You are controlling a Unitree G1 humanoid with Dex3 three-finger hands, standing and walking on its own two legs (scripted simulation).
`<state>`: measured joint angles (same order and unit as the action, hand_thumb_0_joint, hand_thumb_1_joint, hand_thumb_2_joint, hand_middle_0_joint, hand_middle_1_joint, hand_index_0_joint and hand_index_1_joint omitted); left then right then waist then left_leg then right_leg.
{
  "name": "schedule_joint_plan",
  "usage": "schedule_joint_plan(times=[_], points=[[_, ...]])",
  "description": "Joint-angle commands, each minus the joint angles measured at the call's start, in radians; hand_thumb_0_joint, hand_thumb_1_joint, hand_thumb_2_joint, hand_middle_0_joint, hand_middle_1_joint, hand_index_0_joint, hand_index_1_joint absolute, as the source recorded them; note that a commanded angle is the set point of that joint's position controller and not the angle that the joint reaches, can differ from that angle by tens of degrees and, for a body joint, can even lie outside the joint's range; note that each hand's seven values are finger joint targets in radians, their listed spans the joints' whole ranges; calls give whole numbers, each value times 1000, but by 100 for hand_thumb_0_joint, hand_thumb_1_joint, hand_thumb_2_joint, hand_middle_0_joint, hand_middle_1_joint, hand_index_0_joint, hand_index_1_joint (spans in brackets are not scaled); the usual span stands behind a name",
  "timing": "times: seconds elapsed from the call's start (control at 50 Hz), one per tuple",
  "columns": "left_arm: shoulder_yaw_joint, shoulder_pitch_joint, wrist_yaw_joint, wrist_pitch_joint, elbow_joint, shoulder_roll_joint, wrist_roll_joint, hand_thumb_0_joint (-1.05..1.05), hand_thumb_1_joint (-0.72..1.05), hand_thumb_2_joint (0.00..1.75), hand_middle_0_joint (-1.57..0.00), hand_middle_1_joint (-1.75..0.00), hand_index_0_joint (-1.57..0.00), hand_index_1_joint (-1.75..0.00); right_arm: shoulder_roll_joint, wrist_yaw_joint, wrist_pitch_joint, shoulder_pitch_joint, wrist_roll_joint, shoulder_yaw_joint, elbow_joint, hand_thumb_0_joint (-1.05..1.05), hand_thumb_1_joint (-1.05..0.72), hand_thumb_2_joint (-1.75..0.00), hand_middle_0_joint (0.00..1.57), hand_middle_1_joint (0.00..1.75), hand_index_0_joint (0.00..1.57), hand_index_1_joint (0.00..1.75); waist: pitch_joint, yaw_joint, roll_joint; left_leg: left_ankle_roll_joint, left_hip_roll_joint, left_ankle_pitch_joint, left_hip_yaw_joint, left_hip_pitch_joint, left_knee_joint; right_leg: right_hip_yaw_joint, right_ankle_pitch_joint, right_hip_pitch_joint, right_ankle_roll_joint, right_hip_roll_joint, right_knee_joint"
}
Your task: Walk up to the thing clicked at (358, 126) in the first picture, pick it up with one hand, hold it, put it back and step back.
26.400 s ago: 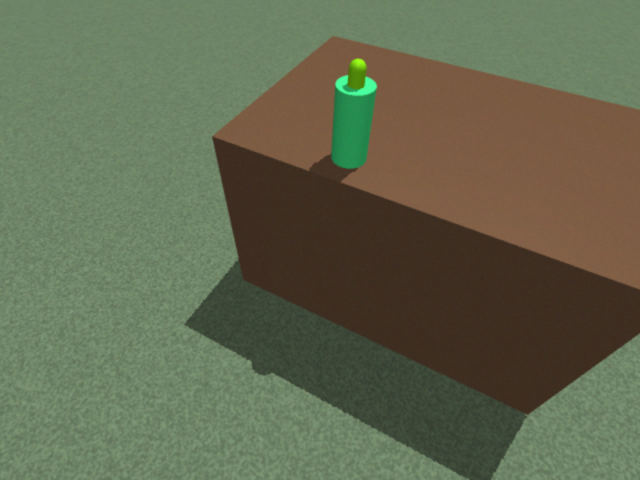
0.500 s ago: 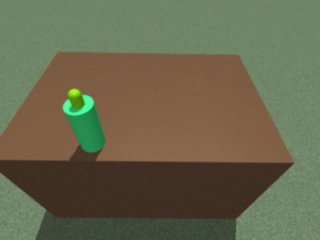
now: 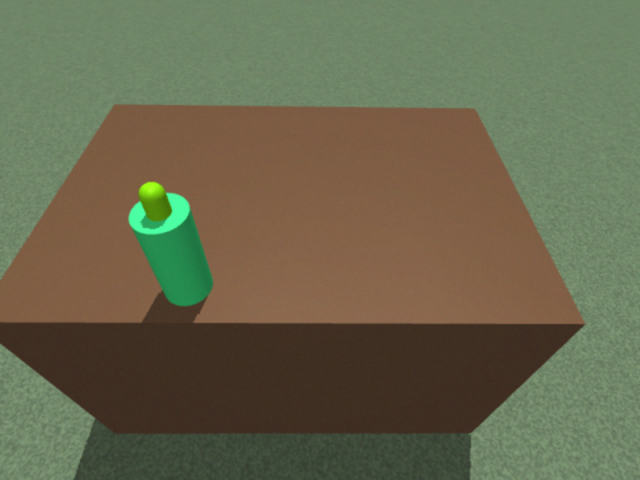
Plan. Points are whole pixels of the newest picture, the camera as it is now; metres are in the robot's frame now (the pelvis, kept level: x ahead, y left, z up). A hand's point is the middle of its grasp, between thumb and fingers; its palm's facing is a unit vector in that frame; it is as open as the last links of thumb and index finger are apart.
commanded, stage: stand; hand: left
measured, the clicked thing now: (171, 242) +0.46 +0.25 -0.01
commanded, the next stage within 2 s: step back in 1.66 s
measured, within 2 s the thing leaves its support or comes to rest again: neither
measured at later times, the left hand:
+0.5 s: hand out of the picture +0.09 +0.25 -0.16, palm faces -0.02 -0.94 -0.33, open 7.3 cm
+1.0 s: hand out of the picture +0.08 +0.26 -0.16, palm faces -0.03 -0.94 -0.33, open 7.3 cm
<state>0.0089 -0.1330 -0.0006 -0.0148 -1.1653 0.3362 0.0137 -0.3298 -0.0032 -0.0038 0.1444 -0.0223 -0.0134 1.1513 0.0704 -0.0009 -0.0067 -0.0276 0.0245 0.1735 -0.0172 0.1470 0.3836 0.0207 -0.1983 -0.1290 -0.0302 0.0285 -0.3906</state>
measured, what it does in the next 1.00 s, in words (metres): stands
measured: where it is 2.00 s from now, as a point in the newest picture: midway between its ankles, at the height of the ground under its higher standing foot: outside the picture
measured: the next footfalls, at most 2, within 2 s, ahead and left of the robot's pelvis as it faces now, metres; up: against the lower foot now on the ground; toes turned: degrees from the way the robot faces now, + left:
none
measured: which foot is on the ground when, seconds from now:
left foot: down 0.00-1.00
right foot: down 0.00-1.00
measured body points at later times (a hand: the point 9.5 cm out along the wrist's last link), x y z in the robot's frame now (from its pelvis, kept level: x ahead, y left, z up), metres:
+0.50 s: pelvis +0.02 +0.00 +0.00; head +0.02 +0.00 +0.45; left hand +0.09 +0.30 -0.13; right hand +0.09 -0.30 -0.13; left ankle +0.03 +0.14 -0.74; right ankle +0.01 -0.14 -0.74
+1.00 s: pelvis +0.02 +0.01 +0.00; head +0.04 +0.01 +0.45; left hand +0.09 +0.31 -0.13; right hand +0.08 -0.29 -0.13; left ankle +0.03 +0.14 -0.74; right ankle +0.01 -0.14 -0.74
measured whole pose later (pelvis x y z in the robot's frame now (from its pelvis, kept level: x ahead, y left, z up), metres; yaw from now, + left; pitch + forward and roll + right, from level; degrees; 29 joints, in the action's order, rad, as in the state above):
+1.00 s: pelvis +0.02 +0.01 +0.00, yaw +0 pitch -2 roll +0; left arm 0.01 -0.12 0.00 -0.01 -1.15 0.34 0.01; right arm -0.34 0.00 -0.01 0.12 -0.01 0.00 1.15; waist 0.07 0.00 0.00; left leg -0.02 0.02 0.18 -0.01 0.12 0.34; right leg 0.03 -0.19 -0.10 -0.04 0.04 -0.33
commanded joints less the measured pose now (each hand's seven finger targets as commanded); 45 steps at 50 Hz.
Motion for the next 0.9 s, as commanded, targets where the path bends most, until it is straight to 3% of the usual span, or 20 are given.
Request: schedule_joint_plan(times=[0.0, 0.22, 0.5, 0.68, 0.74, 0.88], points=[[29, 36, -16, -19, 46, 208, 2, 0, 90, 90, -20, -30, -20, -30, -207, -9, -24, -42, 6, -36, -48, 0, -90, -90, 20, 30, 20, 30, -38, -1, 2, 42, 88, 34, -80, 3, -93, 74, 6, -26, 46, 83, 94], [31, 39, -17, -19, 43, 213, -2, 0, 90, 90, -20, -30, -20, -30, -214, -10, -25, -37, 9, -30, -38, 0, -90, -90, 20, 30, 20, 30, -84, 1, 12, 48, 100, -114, -63, -34, -79, 71, 147, 18, 39, 94, 86], [32, 45, -18, -19, 46, 207, -1, 0, 90, 90, -20, -30, -20, -30, -222, -11, -24, -63, 12, -32, -47, 0, -90, -90, 20, 30, 20, 30, -85, 2, 10, 43, 103, -168, -59, -58, -75, 58, 182, 25, 32, 95, 98], [33, 55, -16, -16, 57, 214, 0, 0, 90, 90, -20, -30, -20, -30, -223, -9, -22, -74, 11, -33, -52, 0, -90, -90, 20, 30, 20, 30, -73, 2, 5, 41, 103, -119, -62, -42, -90, 57, 134, 23, 33, 94, 109], [34, 51, -14, -14, 55, 212, -2, 0, 90, 90, -20, -30, -20, -30, -227, -9, -20, -74, 11, -33, -53, 0, -90, -90, 20, 30, 20, 30, -61, 3, -5, 42, 97, -60, -59, -29, -98, 62, 103, 16, 36, 94, 118], [35, 49, -12, -17, 62, 218, -4, 0, 90, 90, -20, -30, -20, -30, -224, -6, -25, -67, 12, -31, -54, 0, -90, -90, 20, 30, 20, 30, -78, 5, 6, 41, 100, -104, -66, -43, -98, 59, 123, 23, 39, 95, 109]])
